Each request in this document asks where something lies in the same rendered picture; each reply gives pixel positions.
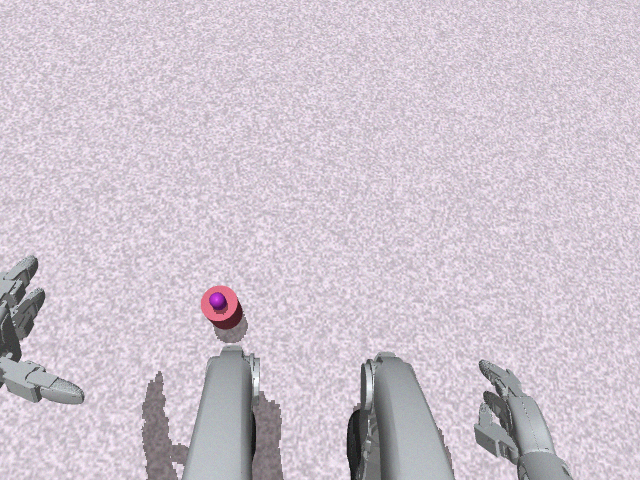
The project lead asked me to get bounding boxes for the left robot hand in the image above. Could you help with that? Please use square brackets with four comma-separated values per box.
[0, 255, 84, 405]

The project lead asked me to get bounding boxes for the right robot arm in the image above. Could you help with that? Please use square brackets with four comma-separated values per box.
[517, 452, 574, 480]

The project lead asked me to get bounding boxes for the right robot hand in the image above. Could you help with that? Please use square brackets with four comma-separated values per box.
[474, 360, 556, 465]

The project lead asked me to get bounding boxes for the bottle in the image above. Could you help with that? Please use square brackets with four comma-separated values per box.
[201, 285, 243, 330]

